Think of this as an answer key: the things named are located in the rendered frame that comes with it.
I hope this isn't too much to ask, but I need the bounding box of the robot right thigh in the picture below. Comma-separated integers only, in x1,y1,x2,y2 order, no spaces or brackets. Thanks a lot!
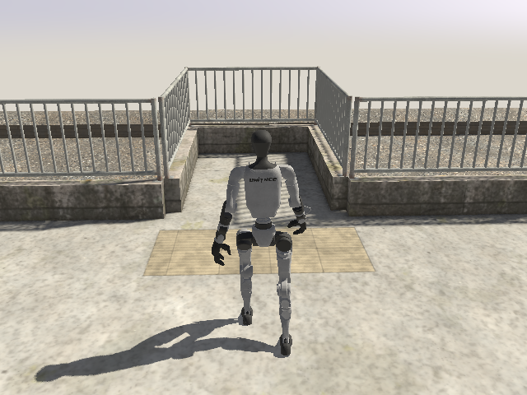
275,231,292,298

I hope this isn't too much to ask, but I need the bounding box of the robot right hand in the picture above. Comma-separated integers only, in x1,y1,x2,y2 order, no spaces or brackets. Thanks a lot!
287,220,306,235

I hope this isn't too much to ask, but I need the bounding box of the right robot upper arm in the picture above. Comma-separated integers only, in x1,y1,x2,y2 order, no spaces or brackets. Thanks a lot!
279,165,301,208

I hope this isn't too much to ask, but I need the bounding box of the robot left shin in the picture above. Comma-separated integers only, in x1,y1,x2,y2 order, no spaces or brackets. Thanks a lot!
240,265,252,315

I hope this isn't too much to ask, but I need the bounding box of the robot left forearm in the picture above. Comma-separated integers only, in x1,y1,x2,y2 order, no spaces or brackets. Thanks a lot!
214,201,232,244

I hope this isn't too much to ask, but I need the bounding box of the robot left hand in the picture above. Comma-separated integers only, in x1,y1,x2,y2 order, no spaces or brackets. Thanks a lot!
212,240,231,266

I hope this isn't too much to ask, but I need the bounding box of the robot right forearm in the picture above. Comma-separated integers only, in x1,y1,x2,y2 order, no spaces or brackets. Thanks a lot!
292,195,306,224

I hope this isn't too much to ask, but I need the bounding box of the left robot upper arm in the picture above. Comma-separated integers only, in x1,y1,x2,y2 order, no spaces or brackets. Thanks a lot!
225,166,245,213

